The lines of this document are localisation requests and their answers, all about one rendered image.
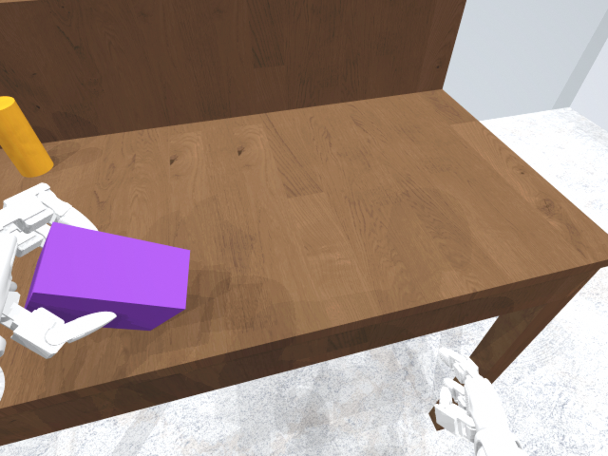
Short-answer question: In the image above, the robot right hand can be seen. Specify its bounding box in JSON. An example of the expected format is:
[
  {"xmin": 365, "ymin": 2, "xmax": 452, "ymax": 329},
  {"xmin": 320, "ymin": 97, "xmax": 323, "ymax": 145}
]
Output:
[{"xmin": 434, "ymin": 348, "xmax": 509, "ymax": 443}]

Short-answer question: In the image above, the robot right forearm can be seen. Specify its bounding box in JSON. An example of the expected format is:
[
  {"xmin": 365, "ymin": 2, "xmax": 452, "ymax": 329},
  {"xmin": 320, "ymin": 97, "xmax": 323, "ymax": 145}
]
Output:
[{"xmin": 474, "ymin": 427, "xmax": 529, "ymax": 456}]

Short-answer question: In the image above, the robot left hand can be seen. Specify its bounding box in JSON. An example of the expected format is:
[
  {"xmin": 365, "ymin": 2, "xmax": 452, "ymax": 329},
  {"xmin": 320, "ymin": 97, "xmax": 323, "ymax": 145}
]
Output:
[{"xmin": 0, "ymin": 182, "xmax": 117, "ymax": 359}]

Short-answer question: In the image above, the sponge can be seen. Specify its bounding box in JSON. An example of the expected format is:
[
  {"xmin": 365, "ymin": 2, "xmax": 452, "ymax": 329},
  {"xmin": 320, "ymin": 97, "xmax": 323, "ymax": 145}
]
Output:
[{"xmin": 25, "ymin": 222, "xmax": 190, "ymax": 331}]

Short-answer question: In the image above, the table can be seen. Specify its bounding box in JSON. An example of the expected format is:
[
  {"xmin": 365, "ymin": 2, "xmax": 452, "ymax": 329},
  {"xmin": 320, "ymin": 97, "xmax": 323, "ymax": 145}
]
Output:
[{"xmin": 0, "ymin": 0, "xmax": 608, "ymax": 446}]

